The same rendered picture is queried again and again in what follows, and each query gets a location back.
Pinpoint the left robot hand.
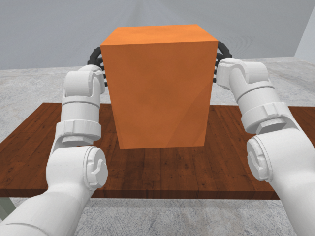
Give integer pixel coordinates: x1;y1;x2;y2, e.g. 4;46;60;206
87;47;108;87

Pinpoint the carton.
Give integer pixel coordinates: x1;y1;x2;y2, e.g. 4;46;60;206
100;24;219;149

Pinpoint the left robot forearm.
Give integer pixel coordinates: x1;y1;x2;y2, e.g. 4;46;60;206
46;64;105;183

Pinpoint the left robot upper arm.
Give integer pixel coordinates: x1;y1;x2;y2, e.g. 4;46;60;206
0;146;108;236

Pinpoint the right robot hand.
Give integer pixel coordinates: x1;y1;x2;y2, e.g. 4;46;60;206
213;41;232;83

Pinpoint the right robot upper arm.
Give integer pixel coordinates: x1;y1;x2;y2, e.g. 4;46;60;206
247;127;315;236

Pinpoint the table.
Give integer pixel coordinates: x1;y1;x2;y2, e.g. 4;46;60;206
0;103;315;221

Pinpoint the right robot forearm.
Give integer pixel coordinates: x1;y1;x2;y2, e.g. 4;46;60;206
216;58;315;154

